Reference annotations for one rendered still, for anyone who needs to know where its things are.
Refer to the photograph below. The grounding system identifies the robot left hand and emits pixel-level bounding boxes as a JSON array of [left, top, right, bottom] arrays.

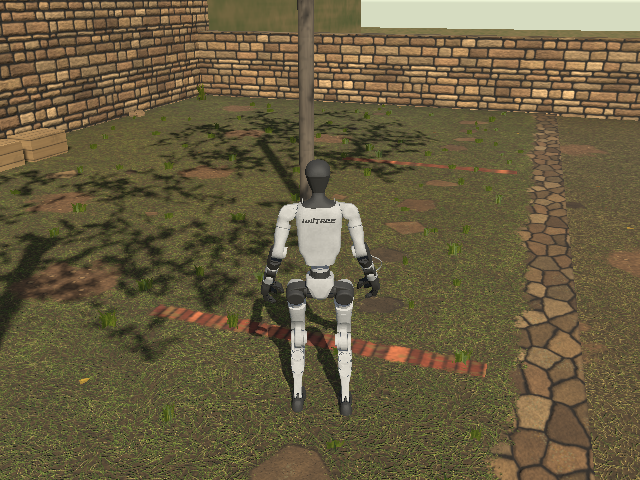
[[261, 280, 284, 303]]

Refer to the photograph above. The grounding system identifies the right robot forearm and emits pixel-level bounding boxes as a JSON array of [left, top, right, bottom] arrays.
[[357, 242, 378, 281]]

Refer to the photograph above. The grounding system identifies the right robot upper arm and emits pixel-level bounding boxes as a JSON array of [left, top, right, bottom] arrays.
[[339, 202, 367, 258]]

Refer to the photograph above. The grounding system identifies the left robot upper arm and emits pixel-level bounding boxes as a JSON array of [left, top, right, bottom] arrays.
[[271, 203, 298, 259]]

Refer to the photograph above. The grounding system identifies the robot right foot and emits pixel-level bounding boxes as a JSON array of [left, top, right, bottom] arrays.
[[338, 390, 352, 416]]

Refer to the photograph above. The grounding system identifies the left robot forearm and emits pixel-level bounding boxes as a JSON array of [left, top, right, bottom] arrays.
[[263, 244, 282, 285]]

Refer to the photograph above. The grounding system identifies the robot foot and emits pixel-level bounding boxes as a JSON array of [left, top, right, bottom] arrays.
[[338, 390, 352, 416], [291, 386, 306, 412]]

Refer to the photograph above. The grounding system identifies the robot right hand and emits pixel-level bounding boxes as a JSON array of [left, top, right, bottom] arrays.
[[357, 276, 380, 298]]

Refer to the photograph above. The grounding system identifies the robot left foot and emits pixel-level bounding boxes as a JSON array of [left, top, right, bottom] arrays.
[[291, 386, 306, 412]]

